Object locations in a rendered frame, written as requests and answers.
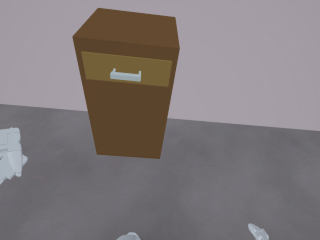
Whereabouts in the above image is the robot right hand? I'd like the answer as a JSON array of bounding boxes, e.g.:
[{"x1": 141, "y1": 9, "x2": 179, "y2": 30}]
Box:
[{"x1": 248, "y1": 223, "x2": 269, "y2": 240}]

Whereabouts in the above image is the robot left shin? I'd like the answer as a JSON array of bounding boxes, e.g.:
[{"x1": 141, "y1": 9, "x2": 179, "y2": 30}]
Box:
[{"x1": 128, "y1": 232, "x2": 140, "y2": 239}]

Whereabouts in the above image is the handle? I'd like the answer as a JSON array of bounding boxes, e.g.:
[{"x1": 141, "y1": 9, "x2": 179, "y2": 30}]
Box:
[{"x1": 110, "y1": 68, "x2": 141, "y2": 82}]

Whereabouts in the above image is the robot left hand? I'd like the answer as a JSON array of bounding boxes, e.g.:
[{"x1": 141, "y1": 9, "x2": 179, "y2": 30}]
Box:
[{"x1": 0, "y1": 127, "x2": 28, "y2": 185}]

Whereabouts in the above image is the cabinet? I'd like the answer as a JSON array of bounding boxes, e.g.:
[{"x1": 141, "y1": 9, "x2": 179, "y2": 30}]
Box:
[{"x1": 72, "y1": 8, "x2": 180, "y2": 159}]

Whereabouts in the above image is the drawer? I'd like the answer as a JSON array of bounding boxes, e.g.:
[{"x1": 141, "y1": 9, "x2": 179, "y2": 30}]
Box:
[{"x1": 81, "y1": 51, "x2": 172, "y2": 87}]

